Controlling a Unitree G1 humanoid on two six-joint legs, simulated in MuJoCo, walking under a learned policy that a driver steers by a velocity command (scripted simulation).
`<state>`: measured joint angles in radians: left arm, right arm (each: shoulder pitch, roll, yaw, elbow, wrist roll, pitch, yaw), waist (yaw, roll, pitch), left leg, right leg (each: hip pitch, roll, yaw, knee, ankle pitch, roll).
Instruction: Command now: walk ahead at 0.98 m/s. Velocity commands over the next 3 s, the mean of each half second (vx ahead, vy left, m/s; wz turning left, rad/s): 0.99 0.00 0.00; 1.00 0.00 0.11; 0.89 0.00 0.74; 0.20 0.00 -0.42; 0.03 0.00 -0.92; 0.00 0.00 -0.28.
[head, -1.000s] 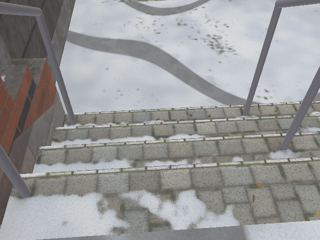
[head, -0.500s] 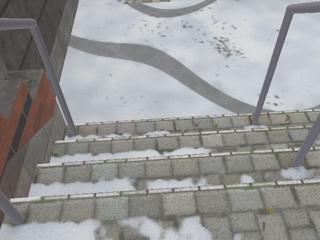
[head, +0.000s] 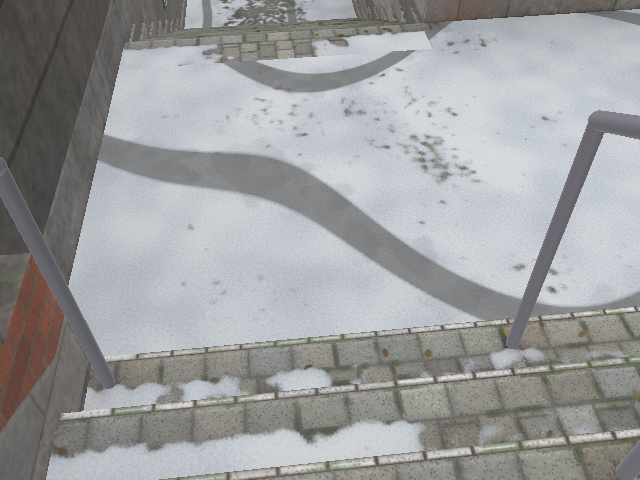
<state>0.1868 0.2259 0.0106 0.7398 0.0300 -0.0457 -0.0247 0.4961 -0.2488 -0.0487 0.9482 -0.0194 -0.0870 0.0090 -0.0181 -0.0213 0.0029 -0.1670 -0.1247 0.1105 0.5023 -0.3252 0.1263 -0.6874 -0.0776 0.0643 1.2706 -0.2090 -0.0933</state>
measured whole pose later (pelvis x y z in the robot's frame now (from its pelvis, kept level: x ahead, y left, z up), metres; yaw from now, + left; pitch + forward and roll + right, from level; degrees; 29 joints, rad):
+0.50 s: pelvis +0.43 +0.00 -0.05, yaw +1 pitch -4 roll -3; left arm 0.45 0.30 0.09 1.01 -0.01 -0.16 0.06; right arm 0.12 -0.34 -0.04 0.74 -0.03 -0.05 0.07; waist 0.03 0.02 0.03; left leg -0.47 0.05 0.04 0.71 0.41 0.01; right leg -0.20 0.03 -0.08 0.89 -0.57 -0.03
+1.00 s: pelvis +0.82 +0.01 -0.39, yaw +4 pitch -2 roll -1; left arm 0.40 0.20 0.03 1.03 0.03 -0.08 -0.02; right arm 0.38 -0.19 -0.04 1.03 -0.05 -0.03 -0.04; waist -0.04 0.00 -0.02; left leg -0.68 -0.03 -0.10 1.74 -0.41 0.12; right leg -0.33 0.04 -0.12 0.90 -0.53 -0.08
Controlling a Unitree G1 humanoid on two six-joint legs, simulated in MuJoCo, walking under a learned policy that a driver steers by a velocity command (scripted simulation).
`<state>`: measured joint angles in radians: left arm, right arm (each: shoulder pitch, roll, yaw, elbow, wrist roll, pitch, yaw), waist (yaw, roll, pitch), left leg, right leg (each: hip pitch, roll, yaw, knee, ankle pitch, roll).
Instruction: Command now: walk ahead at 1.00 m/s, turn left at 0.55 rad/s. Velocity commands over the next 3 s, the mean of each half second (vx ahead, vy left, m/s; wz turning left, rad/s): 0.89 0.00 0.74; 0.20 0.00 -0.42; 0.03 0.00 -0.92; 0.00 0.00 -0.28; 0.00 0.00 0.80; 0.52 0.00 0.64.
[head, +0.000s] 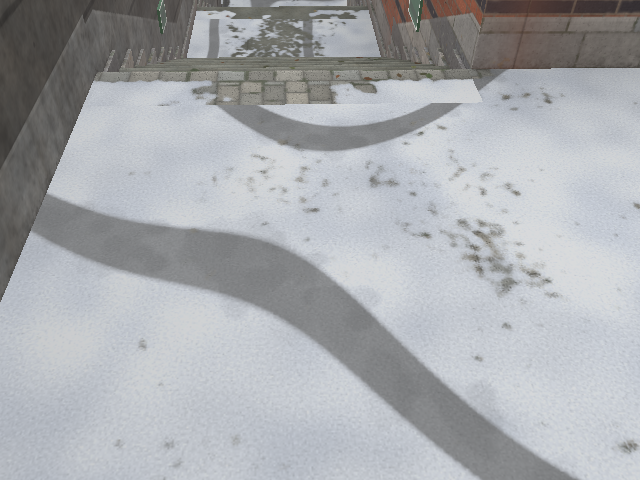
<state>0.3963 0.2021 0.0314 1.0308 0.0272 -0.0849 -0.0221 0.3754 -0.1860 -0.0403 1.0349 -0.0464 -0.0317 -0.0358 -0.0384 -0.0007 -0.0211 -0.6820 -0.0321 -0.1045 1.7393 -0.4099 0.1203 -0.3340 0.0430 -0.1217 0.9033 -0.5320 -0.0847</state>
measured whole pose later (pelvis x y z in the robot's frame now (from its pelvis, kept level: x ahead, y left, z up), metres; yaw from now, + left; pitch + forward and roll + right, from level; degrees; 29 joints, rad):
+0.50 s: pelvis +0.40 +0.07 -0.18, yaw +25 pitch +0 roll +1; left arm 0.10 0.24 0.04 0.86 0.05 -0.09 0.00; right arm 0.39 -0.21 -0.05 1.03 -0.01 -0.06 -0.02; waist -0.05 -0.04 0.06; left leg -0.23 -0.18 -0.08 0.92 -0.66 0.12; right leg -0.61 -0.07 0.10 0.74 0.29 0.03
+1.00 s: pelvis +0.61 +0.12 -0.30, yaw +7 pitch +2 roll +1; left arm 0.38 0.21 0.07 0.86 0.00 0.03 0.01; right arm -0.07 -0.19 0.01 0.75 -0.02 0.03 -0.03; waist 0.12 0.01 0.05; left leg -0.59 -0.05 -0.14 0.80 -0.20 -0.03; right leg -0.35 0.20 0.23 0.50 -0.15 -0.08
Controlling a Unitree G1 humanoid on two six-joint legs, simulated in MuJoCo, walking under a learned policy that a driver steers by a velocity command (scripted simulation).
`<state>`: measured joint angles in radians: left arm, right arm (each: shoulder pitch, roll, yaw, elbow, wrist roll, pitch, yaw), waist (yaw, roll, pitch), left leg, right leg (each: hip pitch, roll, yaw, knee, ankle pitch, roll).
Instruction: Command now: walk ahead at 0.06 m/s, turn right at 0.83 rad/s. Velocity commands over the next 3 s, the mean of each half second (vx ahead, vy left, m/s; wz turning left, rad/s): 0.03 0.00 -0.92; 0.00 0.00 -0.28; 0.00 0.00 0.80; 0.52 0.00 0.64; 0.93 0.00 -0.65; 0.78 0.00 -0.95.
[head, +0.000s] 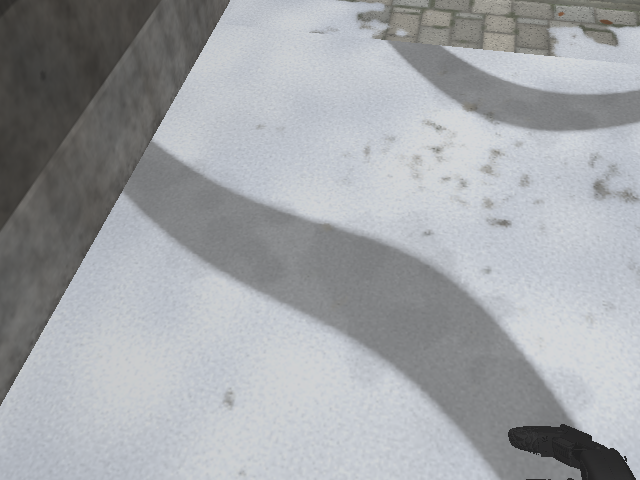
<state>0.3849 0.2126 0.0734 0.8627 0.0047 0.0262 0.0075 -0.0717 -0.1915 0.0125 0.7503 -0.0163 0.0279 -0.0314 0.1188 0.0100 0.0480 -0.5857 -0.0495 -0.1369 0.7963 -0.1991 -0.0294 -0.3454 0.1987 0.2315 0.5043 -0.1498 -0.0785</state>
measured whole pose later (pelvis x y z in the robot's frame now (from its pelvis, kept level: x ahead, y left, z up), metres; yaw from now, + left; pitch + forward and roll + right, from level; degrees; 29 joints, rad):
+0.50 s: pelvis +0.04 +0.03 +0.00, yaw -29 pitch +1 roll +0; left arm 0.12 0.30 0.06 0.66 0.01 0.09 -0.07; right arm 0.24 -0.30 -0.06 0.75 -0.02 0.00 -0.01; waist -0.02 -0.01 0.07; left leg -0.26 0.10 0.22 0.53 -0.28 0.00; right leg -0.40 -0.02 -0.04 0.79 -0.39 0.01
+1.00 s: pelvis +0.06 +0.01 -0.01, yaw -32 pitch -1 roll -1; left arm 0.16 0.26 0.01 0.77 0.02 0.03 0.02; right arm 0.28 -0.28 -0.04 0.78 0.00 0.05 0.04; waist -0.04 -0.02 0.05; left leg -0.24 -0.02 0.03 0.63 -0.34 0.05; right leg -0.22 0.03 -0.05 0.60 -0.37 -0.03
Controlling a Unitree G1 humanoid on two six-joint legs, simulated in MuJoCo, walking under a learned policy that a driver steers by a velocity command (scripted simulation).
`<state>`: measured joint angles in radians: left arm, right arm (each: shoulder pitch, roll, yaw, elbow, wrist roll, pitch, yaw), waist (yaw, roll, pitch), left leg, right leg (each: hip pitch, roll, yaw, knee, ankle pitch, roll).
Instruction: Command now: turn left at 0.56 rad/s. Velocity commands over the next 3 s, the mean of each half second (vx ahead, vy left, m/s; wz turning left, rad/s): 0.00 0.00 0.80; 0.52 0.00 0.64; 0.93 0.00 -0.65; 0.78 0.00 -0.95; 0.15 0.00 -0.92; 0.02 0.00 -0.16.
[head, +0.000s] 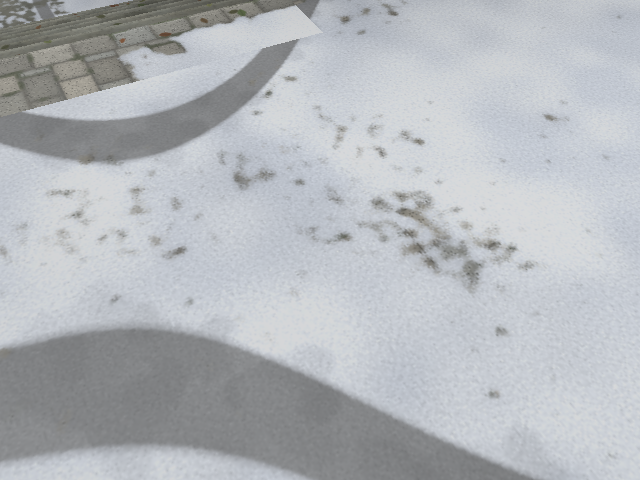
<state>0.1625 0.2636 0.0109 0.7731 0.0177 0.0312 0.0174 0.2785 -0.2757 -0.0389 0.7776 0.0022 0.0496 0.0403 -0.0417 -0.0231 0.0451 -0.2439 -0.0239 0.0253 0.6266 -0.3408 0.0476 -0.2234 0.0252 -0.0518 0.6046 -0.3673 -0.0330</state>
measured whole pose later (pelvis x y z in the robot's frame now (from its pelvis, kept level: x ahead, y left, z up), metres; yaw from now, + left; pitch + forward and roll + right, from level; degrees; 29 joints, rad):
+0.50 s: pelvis +0.02 -0.01 +0.01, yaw +27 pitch +1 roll +0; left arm 0.07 0.32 0.02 0.71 0.01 0.00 0.03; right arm 0.27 -0.36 -0.09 0.71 -0.01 0.05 0.02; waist -0.05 0.00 0.05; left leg -0.28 -0.22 -0.38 0.60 -0.32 0.03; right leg -0.33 0.08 0.13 0.51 -0.23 0.01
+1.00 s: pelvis +0.11 +0.12 +0.01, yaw +45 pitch +4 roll -1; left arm 0.51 0.30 0.05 0.91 0.02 -0.07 -0.02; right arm 0.05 -0.31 -0.03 0.72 -0.04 0.00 0.10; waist 0.11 -0.01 -0.03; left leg -0.51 0.05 0.00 0.64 -0.26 0.04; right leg 0.04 -0.10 -0.15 0.28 -0.37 0.05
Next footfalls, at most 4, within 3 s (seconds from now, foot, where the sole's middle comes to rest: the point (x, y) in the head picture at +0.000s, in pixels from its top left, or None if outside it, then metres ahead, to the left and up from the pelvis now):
0.50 right None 0.15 -0.07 -0.76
1.02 left None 0.10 0.30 -0.76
1.48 right None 0.50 0.43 -0.76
1.88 left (9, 321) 0.88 0.70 -0.76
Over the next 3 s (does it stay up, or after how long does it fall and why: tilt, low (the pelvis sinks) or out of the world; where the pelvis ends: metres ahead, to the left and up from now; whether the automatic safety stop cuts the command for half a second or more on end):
stays up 0.88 0.57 0.01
